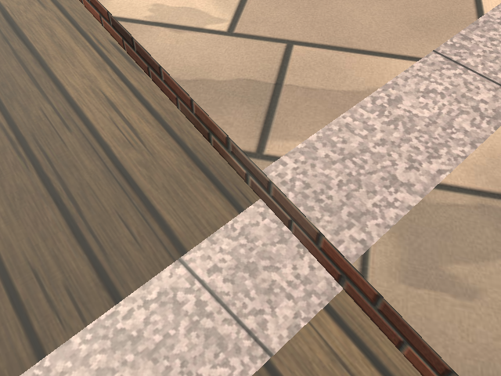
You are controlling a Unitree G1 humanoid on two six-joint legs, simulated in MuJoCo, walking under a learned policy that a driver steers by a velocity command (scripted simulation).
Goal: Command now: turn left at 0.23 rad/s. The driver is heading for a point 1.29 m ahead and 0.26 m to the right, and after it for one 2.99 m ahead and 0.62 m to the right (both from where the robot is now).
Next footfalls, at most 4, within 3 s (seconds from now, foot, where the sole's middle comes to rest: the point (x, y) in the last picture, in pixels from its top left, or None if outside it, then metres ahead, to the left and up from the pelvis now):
0.02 right None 0.06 -0.12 -0.78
0.28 left None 0.02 0.13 -0.78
1.02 left None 0.40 0.14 -0.78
1.56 right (300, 325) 0.61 -0.12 -0.78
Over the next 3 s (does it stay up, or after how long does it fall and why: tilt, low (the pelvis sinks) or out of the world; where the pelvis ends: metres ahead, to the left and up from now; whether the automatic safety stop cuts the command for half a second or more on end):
stays up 1.26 -0.28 0.12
